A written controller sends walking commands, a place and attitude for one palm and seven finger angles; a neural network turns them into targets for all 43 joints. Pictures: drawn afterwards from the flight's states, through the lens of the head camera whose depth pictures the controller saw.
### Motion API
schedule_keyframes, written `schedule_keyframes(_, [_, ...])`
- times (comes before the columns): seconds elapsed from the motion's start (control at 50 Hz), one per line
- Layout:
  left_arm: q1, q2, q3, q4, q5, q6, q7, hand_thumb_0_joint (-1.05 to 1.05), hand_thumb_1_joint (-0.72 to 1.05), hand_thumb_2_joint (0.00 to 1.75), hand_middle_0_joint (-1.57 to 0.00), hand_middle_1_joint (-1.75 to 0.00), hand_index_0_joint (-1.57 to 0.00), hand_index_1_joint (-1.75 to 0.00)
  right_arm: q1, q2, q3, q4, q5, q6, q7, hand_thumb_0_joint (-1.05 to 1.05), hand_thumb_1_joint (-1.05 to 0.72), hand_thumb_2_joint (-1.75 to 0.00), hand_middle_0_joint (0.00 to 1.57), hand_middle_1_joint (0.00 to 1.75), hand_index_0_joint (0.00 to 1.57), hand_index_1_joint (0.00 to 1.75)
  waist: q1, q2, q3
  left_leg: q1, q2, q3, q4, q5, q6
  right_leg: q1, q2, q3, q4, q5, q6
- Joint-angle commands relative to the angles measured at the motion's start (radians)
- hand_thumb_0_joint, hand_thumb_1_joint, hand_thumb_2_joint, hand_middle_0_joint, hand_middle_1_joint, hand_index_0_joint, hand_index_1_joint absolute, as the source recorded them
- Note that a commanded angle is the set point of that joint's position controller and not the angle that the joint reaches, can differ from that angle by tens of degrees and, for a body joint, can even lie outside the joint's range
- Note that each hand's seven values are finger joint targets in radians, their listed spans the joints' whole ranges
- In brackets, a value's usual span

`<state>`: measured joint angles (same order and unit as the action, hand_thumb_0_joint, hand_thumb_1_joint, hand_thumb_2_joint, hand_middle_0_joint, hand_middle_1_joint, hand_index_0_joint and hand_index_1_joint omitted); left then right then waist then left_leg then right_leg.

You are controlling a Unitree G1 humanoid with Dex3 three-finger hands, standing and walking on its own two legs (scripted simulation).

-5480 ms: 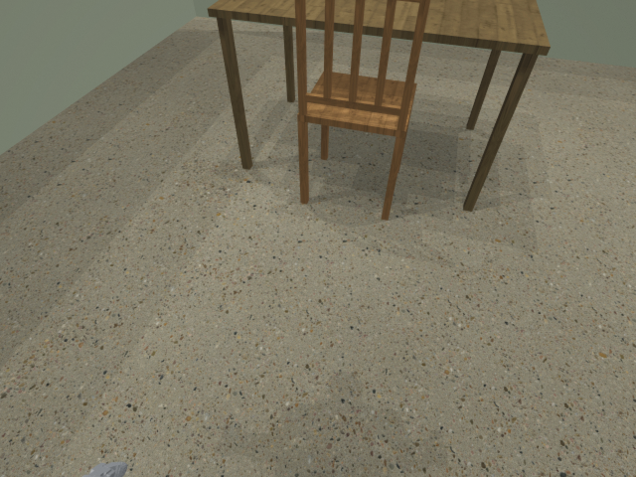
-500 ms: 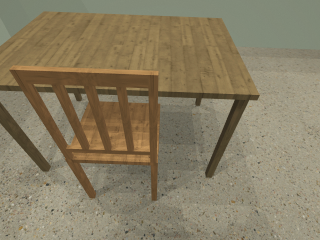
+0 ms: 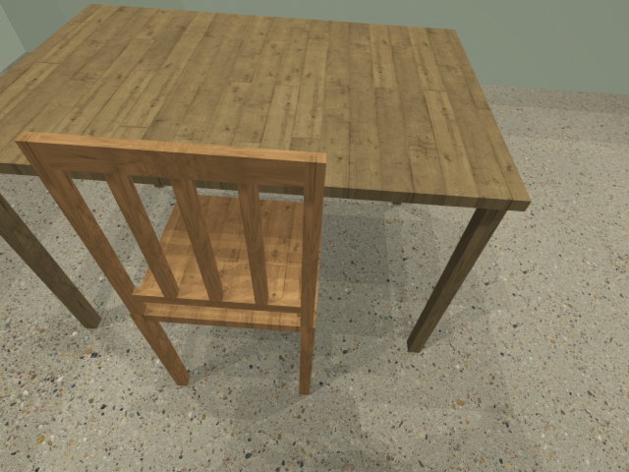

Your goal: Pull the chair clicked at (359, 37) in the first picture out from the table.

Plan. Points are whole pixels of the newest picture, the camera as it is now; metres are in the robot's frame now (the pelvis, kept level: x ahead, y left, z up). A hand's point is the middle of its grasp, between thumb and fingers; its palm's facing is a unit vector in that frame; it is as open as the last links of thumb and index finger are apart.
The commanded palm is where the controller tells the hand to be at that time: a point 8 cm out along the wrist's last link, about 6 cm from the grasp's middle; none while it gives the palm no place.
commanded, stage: look again from close up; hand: left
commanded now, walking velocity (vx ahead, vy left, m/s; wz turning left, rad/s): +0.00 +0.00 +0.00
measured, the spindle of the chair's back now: (202, 247) +0.46 +0.23 -0.05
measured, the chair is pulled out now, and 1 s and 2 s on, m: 0.00 0.00 0.00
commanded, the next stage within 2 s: raise the hand toward the chair's back in 0.88 s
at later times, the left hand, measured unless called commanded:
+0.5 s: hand out of the picture +0.02 +0.18 -0.17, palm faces +0.02 -0.98 -0.20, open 7.4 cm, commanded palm none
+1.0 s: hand out of the picture -0.01 +0.17 -0.17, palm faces +0.02 -0.98 -0.19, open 7.4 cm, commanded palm +0.12 +0.22 -0.07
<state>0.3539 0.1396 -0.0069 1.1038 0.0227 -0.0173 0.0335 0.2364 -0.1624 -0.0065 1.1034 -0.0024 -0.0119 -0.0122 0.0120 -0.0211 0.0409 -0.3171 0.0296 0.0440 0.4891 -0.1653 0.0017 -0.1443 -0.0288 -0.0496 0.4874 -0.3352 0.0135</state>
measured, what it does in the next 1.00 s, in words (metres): stands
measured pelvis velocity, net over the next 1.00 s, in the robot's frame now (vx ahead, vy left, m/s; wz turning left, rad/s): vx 0.03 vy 0.00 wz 0.00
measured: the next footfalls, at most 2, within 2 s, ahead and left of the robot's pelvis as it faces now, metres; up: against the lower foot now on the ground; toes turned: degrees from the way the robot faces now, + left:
none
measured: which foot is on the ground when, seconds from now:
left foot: down 0.00-1.00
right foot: down 0.00-1.00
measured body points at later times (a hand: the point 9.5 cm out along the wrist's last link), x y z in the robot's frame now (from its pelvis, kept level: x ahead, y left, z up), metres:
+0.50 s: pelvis +0.02 +0.00 +0.00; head +0.03 +0.01 +0.45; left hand +0.02 +0.23 -0.16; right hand +0.06 -0.23 -0.15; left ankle +0.06 +0.12 -0.74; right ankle -0.05 -0.12 -0.74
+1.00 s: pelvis +0.03 +0.00 +0.00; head +0.04 +0.00 +0.45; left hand -0.01 +0.22 -0.16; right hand +0.03 -0.23 -0.16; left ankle +0.06 +0.12 -0.74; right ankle -0.05 -0.12 -0.74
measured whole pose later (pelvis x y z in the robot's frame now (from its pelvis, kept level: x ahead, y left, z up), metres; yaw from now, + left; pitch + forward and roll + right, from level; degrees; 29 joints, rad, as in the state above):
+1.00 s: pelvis +0.03 +0.00 +0.00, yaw +0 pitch -1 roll +0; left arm 0.35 0.15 -0.01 1.13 0.03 -0.02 0.05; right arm 0.26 -0.17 0.01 1.13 0.00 -0.01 -0.02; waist 0.01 -0.01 0.02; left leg -0.25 0.02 0.05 0.44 -0.18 0.00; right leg -0.06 -0.04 -0.05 0.40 -0.33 0.02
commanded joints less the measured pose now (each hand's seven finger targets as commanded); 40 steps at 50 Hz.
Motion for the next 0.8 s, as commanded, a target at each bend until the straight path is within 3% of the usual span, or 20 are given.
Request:
schedule_keyframes(0.0, [0.078, 0.106, 0.018, -0.022, -0.003, -0.016, 0.005, 0.0, 0.9, 0.9, -0.2, -0.3, -0.2, -0.3, 0.041, -0.093, -0.009, -0.023, -0.001, -0.019, -0.007, 0.0, -0.9, -0.9, 0.2, 0.3, 0.2, 0.3, -0.009, 0.02, -0.003, 0.124, 0.072, -0.081, -0.081, 0.079, 0.039, -0.094, -0.07, 0.074, -0.121, 0.139, -0.03])
schedule_keyframes(0.24, [0.063, 0.122, 0.018, -0.016, -0.004, -0.015, 0.008, 0.0, 0.9, 0.9, -0.2, -0.3, -0.2, -0.3, 0.004, -0.108, -0.004, -0.015, -0.003, -0.02, -0.009, 0.0, -0.9, -0.9, 0.2, 0.3, 0.2, 0.3, -0.003, 0.011, -0.012, 0.151, 0.07, -0.074, -0.078, 0.167, 0.037, -0.052, -0.086, 0.066, -0.131, 0.228, -0.022])
schedule_keyframes(0.78, [0.075, 0.121, 0.016, 0.006, -0.006, -0.01, 0.009, 0.0, 0.9, 0.9, -0.2, -0.3, -0.2, -0.3, 0.048, -0.102, 0.002, 0.005, -0.003, -0.017, -0.013, 0.0, -0.9, -0.9, 0.2, 0.3, 0.2, 0.3, -0.002, 0.012, 0.01, 0.171, 0.067, -0.078, -0.117, 0.14, 0.036, -0.037, -0.088, 0.058, -0.167, 0.178, -0.024])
